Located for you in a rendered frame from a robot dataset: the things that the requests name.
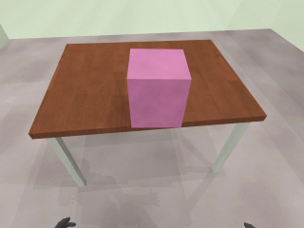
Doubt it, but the robot left hand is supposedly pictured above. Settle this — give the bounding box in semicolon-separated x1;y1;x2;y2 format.
54;217;76;228

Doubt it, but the carton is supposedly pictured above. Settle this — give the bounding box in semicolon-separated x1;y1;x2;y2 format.
126;48;192;128

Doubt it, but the table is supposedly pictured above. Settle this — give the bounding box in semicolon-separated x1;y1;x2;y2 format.
28;39;267;187

